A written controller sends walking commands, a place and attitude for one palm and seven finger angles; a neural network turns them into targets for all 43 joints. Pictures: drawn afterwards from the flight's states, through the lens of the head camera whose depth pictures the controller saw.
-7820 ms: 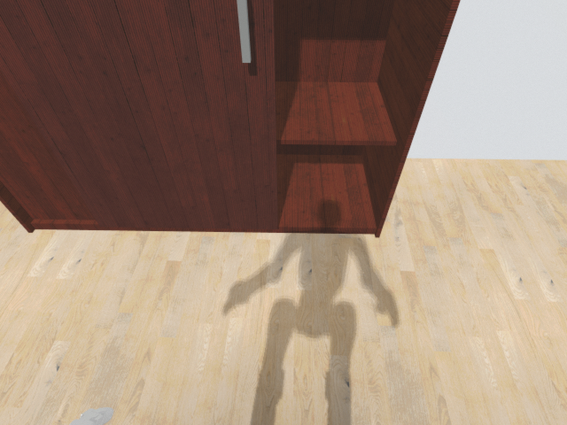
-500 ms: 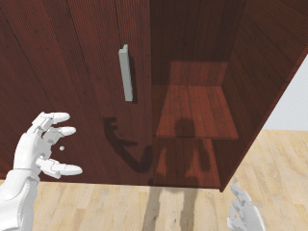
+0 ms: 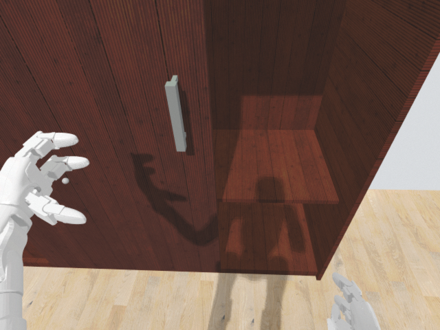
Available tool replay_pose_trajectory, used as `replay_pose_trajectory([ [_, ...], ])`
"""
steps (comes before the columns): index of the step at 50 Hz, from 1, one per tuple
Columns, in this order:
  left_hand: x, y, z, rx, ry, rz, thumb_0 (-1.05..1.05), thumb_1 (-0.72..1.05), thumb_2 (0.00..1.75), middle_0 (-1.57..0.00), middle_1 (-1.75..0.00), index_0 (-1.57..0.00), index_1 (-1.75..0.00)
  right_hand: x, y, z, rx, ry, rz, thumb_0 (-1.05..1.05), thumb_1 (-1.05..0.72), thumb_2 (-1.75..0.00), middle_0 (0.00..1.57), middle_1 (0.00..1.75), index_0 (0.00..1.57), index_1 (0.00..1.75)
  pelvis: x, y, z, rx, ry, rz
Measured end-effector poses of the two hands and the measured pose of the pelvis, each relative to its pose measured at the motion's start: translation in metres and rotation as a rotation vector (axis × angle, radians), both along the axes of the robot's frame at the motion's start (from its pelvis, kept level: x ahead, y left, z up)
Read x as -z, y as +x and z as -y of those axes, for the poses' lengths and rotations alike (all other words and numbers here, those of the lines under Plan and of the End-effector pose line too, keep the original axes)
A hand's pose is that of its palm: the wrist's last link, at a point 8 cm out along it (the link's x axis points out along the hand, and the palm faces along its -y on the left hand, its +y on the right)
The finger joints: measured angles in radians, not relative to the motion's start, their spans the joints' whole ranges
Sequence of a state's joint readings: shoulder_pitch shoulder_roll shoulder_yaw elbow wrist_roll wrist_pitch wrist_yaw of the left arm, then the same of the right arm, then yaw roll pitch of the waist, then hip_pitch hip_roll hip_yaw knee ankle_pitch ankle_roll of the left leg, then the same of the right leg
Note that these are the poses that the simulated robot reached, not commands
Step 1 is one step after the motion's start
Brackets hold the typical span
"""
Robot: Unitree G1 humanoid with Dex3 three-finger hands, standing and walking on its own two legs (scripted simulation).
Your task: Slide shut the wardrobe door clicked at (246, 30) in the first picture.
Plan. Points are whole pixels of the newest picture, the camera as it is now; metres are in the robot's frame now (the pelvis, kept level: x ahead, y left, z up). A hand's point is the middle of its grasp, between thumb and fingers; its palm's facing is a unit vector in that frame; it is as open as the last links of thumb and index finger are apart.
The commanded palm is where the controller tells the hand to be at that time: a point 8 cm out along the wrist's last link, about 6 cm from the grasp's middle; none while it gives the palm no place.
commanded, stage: raise the hand with hooked fingers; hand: left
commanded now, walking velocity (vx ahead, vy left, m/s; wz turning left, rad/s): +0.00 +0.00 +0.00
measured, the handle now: (178, 114) +0.53 +0.16 +0.14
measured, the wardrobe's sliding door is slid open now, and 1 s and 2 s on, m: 0.44 0.44 0.44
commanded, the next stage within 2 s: move the hooked fingers beside the handle in 0.36 s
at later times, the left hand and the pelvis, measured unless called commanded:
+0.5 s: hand (78, 182) +0.28 +0.27 +0.17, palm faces +0.14 -0.99 -0.05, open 14.0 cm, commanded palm +0.25 +0.31 +0.17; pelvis +0.01 -0.01 +0.00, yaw -1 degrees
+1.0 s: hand (103, 158) +0.35 +0.26 +0.16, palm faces +0.11 -0.99 -0.02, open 14.0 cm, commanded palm +0.32 +0.30 +0.16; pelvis +0.01 +0.00 +0.00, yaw -1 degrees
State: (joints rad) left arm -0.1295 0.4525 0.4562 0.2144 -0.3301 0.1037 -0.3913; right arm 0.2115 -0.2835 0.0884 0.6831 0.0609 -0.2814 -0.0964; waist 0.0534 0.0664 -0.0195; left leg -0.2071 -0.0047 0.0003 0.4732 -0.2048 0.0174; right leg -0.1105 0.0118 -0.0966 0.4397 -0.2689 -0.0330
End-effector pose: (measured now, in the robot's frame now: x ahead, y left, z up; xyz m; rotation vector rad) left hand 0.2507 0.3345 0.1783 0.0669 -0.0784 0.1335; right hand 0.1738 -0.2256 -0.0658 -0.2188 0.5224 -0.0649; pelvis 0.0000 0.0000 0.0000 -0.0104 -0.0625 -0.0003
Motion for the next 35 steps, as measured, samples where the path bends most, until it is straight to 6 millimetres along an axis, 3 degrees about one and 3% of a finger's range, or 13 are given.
replay_pose_trajectory([
  [7, 0.012, 0.0, 0.013, 0.002, -0.014, -0.02, -0.01, -0.5, 0.3, -0.3, -1.2, -0.3, -1.2, -0.001, -0.001, 0.01, 0.02, -0.007, 0.004, 0.02, -0.9, -0.89, 0.2, 0.3, 0.2, 0.3, 0.0, 0.002, 0.004, 0.007, 0.003, -0.001],
  [27, 0.008, 0.004, 0.016, -0.01, -0.02, -0.009, -0.01, -0.5, 0.3, -0.3, -1.2, -0.3, -1.2, -0.001, 0.009, 0.01, 0.018, 0.011, 0.017, 0.02, -0.9, -0.89, 0.2, 0.3, 0.2, 0.3, 0.001, 0.006, 0.01, 0.008, 0.006, -0.002],
  [35, 0.011, 0.019, 0.017, -0.006, -0.032, -0.015, -0.01, -0.5, 0.3, -0.3, -1.2, -0.3, -1.2, 0.002, 0.003, 0.01, 0.03, -0.006, -0.004, 0.02, -0.9, -0.89, 0.2, 0.3, 0.2, 0.3, 0.001, 0.003, 0.007, 0.001, 0.004, -0.001],
])
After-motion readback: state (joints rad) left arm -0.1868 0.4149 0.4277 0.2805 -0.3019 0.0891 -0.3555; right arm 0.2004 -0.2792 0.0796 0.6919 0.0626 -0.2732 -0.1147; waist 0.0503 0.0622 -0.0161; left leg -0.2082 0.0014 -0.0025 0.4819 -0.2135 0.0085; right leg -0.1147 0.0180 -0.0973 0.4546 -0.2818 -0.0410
